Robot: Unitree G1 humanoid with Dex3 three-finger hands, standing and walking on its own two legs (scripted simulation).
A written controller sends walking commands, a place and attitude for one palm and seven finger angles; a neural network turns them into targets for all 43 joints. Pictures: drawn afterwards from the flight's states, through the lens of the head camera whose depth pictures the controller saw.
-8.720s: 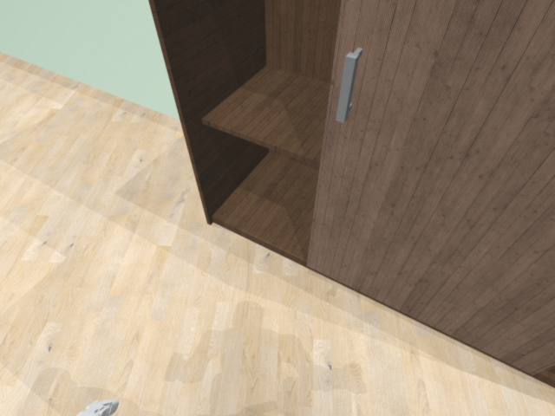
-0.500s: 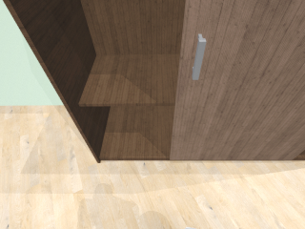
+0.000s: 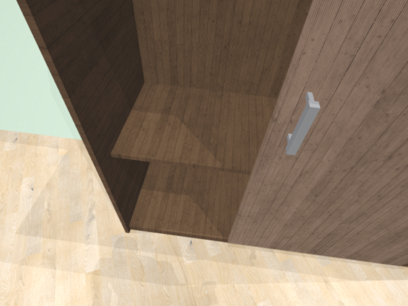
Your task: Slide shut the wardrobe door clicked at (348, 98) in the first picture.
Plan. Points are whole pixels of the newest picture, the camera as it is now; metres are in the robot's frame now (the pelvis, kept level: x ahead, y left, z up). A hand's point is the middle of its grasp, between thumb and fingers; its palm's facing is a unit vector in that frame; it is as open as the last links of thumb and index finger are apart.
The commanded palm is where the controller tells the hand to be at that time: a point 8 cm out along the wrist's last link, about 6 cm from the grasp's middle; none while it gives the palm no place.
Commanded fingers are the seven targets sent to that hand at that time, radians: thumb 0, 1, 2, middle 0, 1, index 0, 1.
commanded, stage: come to a stop and stand still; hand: right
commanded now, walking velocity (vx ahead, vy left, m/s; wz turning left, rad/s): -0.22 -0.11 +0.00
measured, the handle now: (299, 124) +0.48 -0.15 +0.11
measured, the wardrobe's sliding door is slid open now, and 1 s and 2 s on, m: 0.49 0.49 0.49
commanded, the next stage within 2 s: look again from close up in 1.62 s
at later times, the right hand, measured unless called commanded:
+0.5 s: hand out of the picture -0.01 -0.22 -0.17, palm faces +0.03 +0.98 -0.22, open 7.4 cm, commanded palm none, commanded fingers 0.00 -0.90 -0.90 0.20 0.30 0.20 0.30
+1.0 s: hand out of the picture -0.07 -0.17 -0.17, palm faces +0.01 +0.99 -0.15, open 7.4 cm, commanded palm none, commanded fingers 0.00 -0.90 -0.90 0.20 0.30 0.20 0.30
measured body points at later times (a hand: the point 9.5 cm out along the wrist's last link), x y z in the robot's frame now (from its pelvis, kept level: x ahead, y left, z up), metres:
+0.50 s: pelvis -0.03 -0.04 +0.01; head -0.01 -0.04 +0.46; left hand +0.01 +0.19 -0.15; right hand -0.02 -0.27 -0.15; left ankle -0.05 +0.09 -0.73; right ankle -0.02 -0.12 -0.73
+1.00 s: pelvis -0.05 -0.02 +0.01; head -0.04 -0.02 +0.46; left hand -0.09 +0.18 -0.16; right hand -0.06 -0.22 -0.16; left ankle -0.05 +0.09 -0.73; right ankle -0.02 -0.12 -0.73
